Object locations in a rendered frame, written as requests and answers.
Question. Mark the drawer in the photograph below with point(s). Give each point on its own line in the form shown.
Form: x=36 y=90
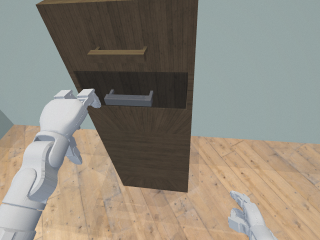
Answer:
x=169 y=88

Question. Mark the robot right hand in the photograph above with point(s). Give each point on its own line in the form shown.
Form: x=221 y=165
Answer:
x=241 y=221

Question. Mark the cabinet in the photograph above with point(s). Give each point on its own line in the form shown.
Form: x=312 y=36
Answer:
x=148 y=146

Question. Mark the robot left hand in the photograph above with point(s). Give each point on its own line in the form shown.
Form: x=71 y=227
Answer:
x=65 y=114

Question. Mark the robot left forearm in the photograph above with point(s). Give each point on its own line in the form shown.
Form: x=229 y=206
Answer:
x=32 y=185

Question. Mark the handle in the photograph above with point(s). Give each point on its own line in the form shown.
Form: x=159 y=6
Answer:
x=117 y=56
x=129 y=100

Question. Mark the robot right forearm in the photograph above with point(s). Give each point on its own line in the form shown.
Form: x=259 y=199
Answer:
x=260 y=232

